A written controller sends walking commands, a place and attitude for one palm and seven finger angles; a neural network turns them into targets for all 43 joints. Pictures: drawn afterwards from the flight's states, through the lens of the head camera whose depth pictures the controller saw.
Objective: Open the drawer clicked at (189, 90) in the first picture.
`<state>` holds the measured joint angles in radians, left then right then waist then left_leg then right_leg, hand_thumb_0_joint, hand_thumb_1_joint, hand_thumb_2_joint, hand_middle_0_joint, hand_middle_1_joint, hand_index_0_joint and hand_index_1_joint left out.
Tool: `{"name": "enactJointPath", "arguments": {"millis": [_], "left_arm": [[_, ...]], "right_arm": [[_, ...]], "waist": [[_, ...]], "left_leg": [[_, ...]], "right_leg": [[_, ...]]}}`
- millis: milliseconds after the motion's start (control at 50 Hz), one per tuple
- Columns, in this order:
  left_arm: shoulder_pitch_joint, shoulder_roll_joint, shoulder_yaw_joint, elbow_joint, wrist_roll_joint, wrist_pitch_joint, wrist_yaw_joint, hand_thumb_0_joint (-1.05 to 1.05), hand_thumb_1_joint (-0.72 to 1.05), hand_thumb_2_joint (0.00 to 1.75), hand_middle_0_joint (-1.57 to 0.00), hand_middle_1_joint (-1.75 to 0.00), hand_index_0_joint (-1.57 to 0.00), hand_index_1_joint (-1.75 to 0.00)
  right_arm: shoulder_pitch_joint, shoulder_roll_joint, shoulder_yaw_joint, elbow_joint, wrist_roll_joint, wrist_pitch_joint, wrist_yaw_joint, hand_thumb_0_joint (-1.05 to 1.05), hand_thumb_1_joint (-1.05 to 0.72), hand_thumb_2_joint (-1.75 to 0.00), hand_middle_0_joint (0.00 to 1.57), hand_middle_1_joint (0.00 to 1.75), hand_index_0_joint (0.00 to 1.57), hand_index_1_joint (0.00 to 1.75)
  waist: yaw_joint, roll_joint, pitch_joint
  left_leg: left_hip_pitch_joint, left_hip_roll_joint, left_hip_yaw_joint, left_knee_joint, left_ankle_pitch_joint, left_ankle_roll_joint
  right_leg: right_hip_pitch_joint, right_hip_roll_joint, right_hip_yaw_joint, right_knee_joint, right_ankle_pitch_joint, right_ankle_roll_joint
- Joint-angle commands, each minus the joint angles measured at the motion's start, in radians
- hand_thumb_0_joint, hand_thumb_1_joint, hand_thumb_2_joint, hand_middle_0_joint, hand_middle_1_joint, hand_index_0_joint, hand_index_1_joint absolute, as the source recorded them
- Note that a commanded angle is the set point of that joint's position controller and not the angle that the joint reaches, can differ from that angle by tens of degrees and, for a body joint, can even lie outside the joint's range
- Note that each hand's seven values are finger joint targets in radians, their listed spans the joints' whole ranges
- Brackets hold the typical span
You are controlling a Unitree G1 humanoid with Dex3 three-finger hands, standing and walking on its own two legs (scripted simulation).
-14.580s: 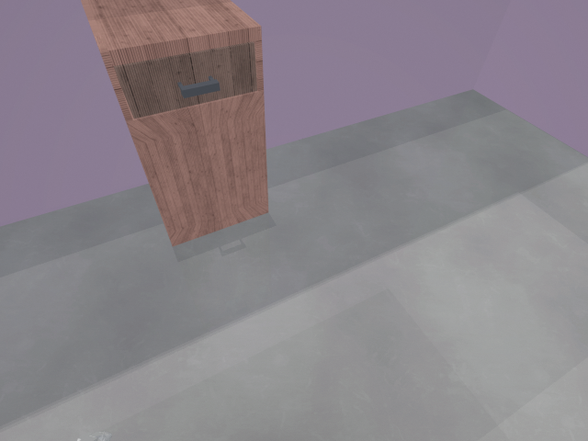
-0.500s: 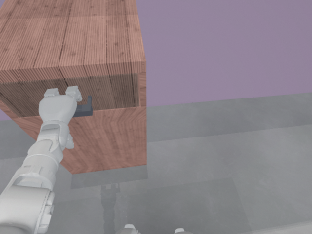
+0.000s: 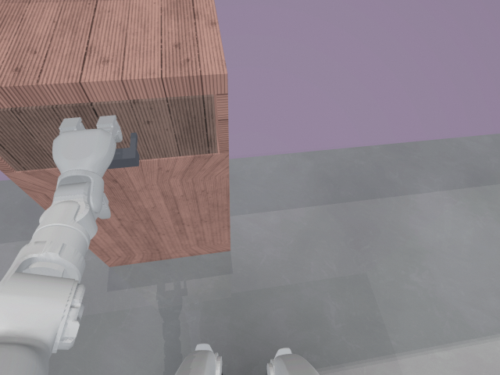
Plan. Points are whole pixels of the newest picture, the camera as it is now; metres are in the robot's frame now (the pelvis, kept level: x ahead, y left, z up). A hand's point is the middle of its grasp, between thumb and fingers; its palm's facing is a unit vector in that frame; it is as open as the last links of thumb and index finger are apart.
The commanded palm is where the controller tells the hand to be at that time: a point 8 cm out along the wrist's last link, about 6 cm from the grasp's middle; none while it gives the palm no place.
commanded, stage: lower the fingers behind the handle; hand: left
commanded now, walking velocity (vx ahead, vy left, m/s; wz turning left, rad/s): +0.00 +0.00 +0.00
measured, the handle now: (106, 149) +0.51 +0.26 +0.01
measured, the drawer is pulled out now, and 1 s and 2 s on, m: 0.00 0.00 0.00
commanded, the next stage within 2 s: lift the fingers back up to retry in 0.26 s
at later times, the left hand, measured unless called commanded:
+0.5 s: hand (98, 167) +0.46 +0.26 +0.02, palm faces -0.02 -0.01 -1.00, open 13.8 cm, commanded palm +0.45 +0.25 +0.06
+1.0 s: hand (85, 148) +0.46 +0.26 +0.07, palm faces +0.01 -0.05 -1.00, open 13.8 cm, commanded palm +0.43 +0.25 +0.12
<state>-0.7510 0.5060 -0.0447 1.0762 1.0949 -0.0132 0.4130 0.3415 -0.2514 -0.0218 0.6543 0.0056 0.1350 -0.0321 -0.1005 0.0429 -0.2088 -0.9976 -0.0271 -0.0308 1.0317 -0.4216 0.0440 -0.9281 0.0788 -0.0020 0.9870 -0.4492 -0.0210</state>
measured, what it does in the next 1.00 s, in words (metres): stands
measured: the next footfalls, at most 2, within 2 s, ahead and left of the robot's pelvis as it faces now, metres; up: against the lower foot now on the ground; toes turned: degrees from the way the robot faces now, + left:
none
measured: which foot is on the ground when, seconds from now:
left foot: down 0.00-1.00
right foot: down 0.00-1.00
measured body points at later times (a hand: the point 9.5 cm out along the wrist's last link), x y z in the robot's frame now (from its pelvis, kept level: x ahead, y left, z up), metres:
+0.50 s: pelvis -0.01 +0.00 +0.00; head +0.09 +0.01 +0.44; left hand +0.46 +0.25 +0.07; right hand +0.02 -0.27 -0.12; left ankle +0.03 +0.09 -0.67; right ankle +0.01 -0.11 -0.67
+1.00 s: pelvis +0.03 +0.01 +0.04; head +0.09 +0.01 +0.49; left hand +0.46 +0.26 +0.12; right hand +0.09 -0.26 -0.09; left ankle +0.03 +0.09 -0.67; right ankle +0.01 -0.11 -0.67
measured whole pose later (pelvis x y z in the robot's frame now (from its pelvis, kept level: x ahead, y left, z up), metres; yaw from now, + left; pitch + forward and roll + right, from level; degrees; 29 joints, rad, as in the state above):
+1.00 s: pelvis +0.03 +0.01 +0.04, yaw +0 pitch +16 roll -2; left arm -0.59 0.46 -0.04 0.86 1.04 0.01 0.32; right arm 0.33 -0.24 -0.05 0.67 0.01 0.14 -0.03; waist -0.07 0.06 -0.17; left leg -0.70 -0.04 -0.02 0.80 -0.38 0.06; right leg -0.62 0.06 0.02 0.74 -0.39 -0.01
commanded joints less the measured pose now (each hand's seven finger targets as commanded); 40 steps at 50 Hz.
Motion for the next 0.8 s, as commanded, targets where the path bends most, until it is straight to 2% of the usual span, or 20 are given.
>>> {"name": "enactJointPath", "arguments": {"millis": [0,20,80,100,160,180,240,260,280,340,360,400,420,500,520,560,620,680,740,780], "left_arm": [[-0.289,0.205,0.046,-0.034,-0.024,0.009,-0.037,0.0,-0.5,0.3,-0.3,-1.2,-0.3,-1.2],[-0.292,0.223,0.056,-0.036,-0.022,0.008,-0.036,0.0,-0.5,0.3,-0.3,-1.2,-0.3,-1.2],[-0.277,0.196,0.039,-0.048,-0.019,0.008,-0.037,0.0,-0.5,0.3,-0.3,-1.2,-0.3,-1.2],[-0.274,0.204,0.052,-0.047,-0.025,0.007,-0.039,0.0,-0.5,0.3,-0.3,-1.2,-0.3,-1.2],[-0.27,0.193,0.04,-0.042,-0.029,0.007,-0.041,0.0,-0.5,0.3,-0.3,-1.2,-0.3,-1.2],[-0.263,0.214,0.053,-0.034,-0.032,0.008,-0.042,0.0,-0.5,0.3,-0.3,-1.2,-0.3,-1.2],[-0.292,0.207,0.037,-0.022,-0.031,0.007,-0.042,0.0,-0.5,0.3,-0.3,-1.2,-0.3,-1.2],[-0.283,0.233,0.056,-0.012,-0.028,0.009,-0.041,0.0,-0.5,0.3,-0.3,-1.2,-0.3,-1.2],[-0.289,0.241,0.056,-0.009,-0.026,0.011,-0.041,0.0,-0.5,0.3,-0.3,-1.2,-0.3,-1.2],[-0.296,0.207,0.039,-0.031,-0.022,0.014,-0.038,0.0,-0.5,0.3,-0.3,-1.2,-0.3,-1.2],[-0.292,0.232,0.062,-0.054,-0.025,0.015,-0.038,0.0,-0.5,0.3,-0.3,-1.2,-0.3,-1.2],[-0.332,0.232,0.059,-0.096,-0.035,0.017,-0.041,0.0,-0.5,0.3,-0.3,-1.2,-0.3,-1.2],[-0.354,0.254,0.067,-0.112,-0.033,0.018,-0.039,0.0,-0.5,0.3,-0.3,-1.2,-0.3,-1.2],[-0.398,0.249,0.068,-0.168,-0.034,0.014,-0.034,0.0,-0.5,0.3,-0.3,-1.2,-0.3,-1.2],[-0.392,0.263,0.08,-0.188,-0.032,0.007,-0.03,0.0,-0.5,0.3,-0.3,-1.2,-0.3,-1.2],[-0.387,0.232,0.067,-0.221,-0.033,-0.003,-0.026,0.0,-0.5,0.3,-0.3,-1.2,-0.3,-1.2],[-0.382,0.271,0.11,-0.298,-0.025,-0.032,-0.013,0.0,-0.5,0.3,-0.3,-1.2,-0.3,-1.2],[-0.321,0.239,0.109,-0.325,-0.026,-0.035,0.007,0.0,-0.5,0.3,-0.3,-1.2,-0.3,-1.2],[-0.3,0.216,0.1,-0.326,-0.03,-0.015,0.018,0.0,-0.5,0.3,-0.3,-1.2,-0.3,-1.2],[-0.273,0.231,0.113,-0.331,-0.036,0.006,0.014,0.0,-0.5,0.3,-0.3,-1.2,-0.3,-1.2]], "right_arm": [[0.108,-0.167,-0.055,-0.063,0.001,-0.023,-0.02,0.0,-0.9,-0.9,0.2,0.3,0.2,0.3],[0.109,-0.169,-0.054,-0.064,0.002,-0.024,-0.021,0.0,-0.9,-0.9,0.2,0.3,0.2,0.3],[0.113,-0.164,-0.056,-0.063,0.0,-0.026,-0.02,0.0,-0.9,-0.9,0.2,0.3,0.2,0.3],[0.118,-0.164,-0.056,-0.061,-0.001,-0.026,-0.019,0.0,-0.9,-0.9,0.2,0.3,0.2,0.3],[0.115,-0.164,-0.054,-0.062,0.003,-0.03,-0.021,0.0,-0.9,-0.9,0.2,0.3,0.2,0.3],[0.116,-0.166,-0.05,-0.061,0.003,-0.03,-0.02,0.0,-0.9,-0.9,0.2,0.3,0.2,0.3],[0.12,-0.166,-0.049,-0.057,0.004,-0.036,-0.023,0.0,-0.9,-0.9,0.2,0.3,0.2,0.3],[0.117,-0.169,-0.047,-0.057,0.005,-0.036,-0.024,0.0,-0.9,-0.9,0.2,0.3,0.2,0.3],[0.117,-0.17,-0.045,-0.059,0.005,-0.036,-0.025,0.0,-0.9,-0.9,0.2,0.3,0.2,0.3],[0.126,-0.168,-0.052,-0.057,0.002,-0.04,-0.021,0.0,-0.9,-0.9,0.2,0.3,0.2,0.3],[0.129,-0.169,-0.052,-0.059,0.002,-0.037,-0.02,0.0,-0.9,-0.9,0.2,0.3,0.2,0.3],[0.13,-0.165,-0.054,-0.063,0.003,-0.035,-0.022,0.0,-0.9,-0.9,0.2,0.3,0.2,0.3],[0.135,-0.168,-0.053,-0.06,0.006,-0.034,-0.024,0.0,-0.9,-0.9,0.2,0.3,0.2,0.3],[0.131,-0.164,-0.058,-0.056,0.005,-0.035,-0.028,0.0,-0.9,-0.9,0.2,0.3,0.2,0.3],[0.131,-0.165,-0.061,-0.056,0.005,-0.035,-0.029,0.0,-0.9,-0.9,0.2,0.3,0.2,0.3],[0.129,-0.16,-0.066,-0.054,0.002,-0.037,-0.028,0.0,-0.9,-0.9,0.2,0.3,0.2,0.3],[0.124,-0.158,-0.073,-0.05,-0.004,-0.034,-0.026,0.0,-0.9,-0.9,0.2,0.3,0.2,0.3],[0.11,-0.153,-0.078,-0.049,-0.007,-0.031,-0.017,0.0,-0.9,-0.9,0.2,0.3,0.2,0.3],[0.1,-0.154,-0.083,-0.043,-0.005,-0.024,-0.009,0.0,-0.9,-0.9,0.2,0.3,0.2,0.3],[0.088,-0.157,-0.084,-0.046,-0.002,-0.019,-0.006,0.0,-0.9,-0.9,0.2,0.3,0.2,0.3]], "waist": [[-0.037,-0.047,-0.226],[-0.03,-0.036,-0.251],[-0.027,-0.015,-0.275],[-0.024,-0.03,-0.278],[-0.03,-0.04,-0.254],[-0.02,-0.026,-0.247],[-0.038,-0.035,-0.225],[-0.034,-0.06,-0.222],[-0.033,-0.049,-0.224],[-0.031,-0.005,-0.258],[-0.019,-0.022,-0.286],[-0.025,-0.003,-0.319],[-0.026,0.008,-0.321],[-0.029,0.032,-0.32],[-0.02,0.042,-0.335],[-0.016,0.07,-0.344],[0.003,0.097,-0.391],[0.018,0.096,-0.373],[0.019,0.092,-0.343],[0.027,0.076,-0.339]], "left_leg": [[0.216,0.006,0.012,-0.114,0.103,0.023],[0.218,0.004,0.014,-0.11,0.106,0.023],[0.242,0.006,0.014,-0.108,0.124,0.02],[0.24,0.007,0.013,-0.108,0.132,0.021],[0.227,0.007,0.013,-0.112,0.106,0.022],[0.213,0.004,0.016,-0.114,0.094,0.021],[0.192,0.004,0.015,-0.11,0.071,0.024],[0.176,0.003,0.015,-0.109,0.058,0.025],[0.168,0.001,0.017,-0.108,0.053,0.025],[0.229,0.006,0.011,-0.111,0.099,0.021],[0.241,0.007,0.011,-0.115,0.115,0.02],[0.27,0.007,0.011,-0.124,0.135,0.021],[0.29,0.008,0.009,-0.134,0.14,0.02],[0.369,0.014,-0.003,-0.171,0.169,0.017],[0.4,0.015,-0.004,-0.177,0.185,0.015],[0.45,0.017,-0.004,-0.19,0.223,0.012],[0.519,0.021,-0.006,-0.201,0.32,0.006],[0.555,0.022,-0.004,-0.22,0.386,0.002],[0.577,0.022,-0.002,-0.24,0.425,-0.002],[0.587,0.022,0.004,-0.257,0.436,0.001]], "right_leg": [[0.078,-0.011,-0.009,-0.166,0.098,-0.014],[0.082,-0.011,-0.005,-0.161,0.1,-0.012],[0.078,-0.008,-0.01,-0.157,0.112,-0.014],[0.088,-0.008,-0.011,-0.157,0.119,-0.015],[0.078,-0.008,-0.011,-0.163,0.099,-0.012],[0.085,-0.007,-0.008,-0.165,0.088,-0.013],[0.068,-0.009,-0.007,-0.167,0.072,-0.01],[0.073,-0.01,-0.004,-0.168,0.059,-0.009],[0.074,-0.011,-0.002,-0.168,0.054,-0.01],[0.056,-0.007,-0.014,-0.157,0.086,-0.014],[0.083,-0.006,-0.013,-0.159,0.098,-0.014],[0.114,-0.006,-0.01,-0.17,0.118,-0.013],[0.115,-0.005,-0.012,-0.175,0.119,-0.012],[0.126,-0.002,-0.02,-0.203,0.127,-0.015],[0.133,0.0,-0.021,-0.208,0.136,-0.015],[0.141,0.002,-0.024,-0.221,0.157,-0.018],[0.186,0.004,-0.025,-0.228,0.219,-0.023],[0.219,0.008,-0.034,-0.241,0.259,-0.026],[0.245,0.008,-0.038,-0.259,0.29,-0.028],[0.286,0.007,-0.033,-0.276,0.314,-0.027]]}}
